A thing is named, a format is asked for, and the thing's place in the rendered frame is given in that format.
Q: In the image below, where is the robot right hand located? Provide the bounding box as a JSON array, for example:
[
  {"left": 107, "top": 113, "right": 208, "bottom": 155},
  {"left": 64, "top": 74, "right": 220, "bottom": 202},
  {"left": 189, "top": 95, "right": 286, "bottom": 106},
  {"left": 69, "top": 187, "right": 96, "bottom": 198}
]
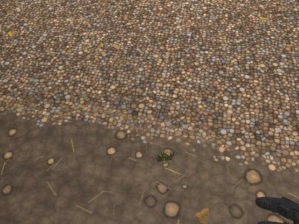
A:
[{"left": 255, "top": 197, "right": 299, "bottom": 224}]

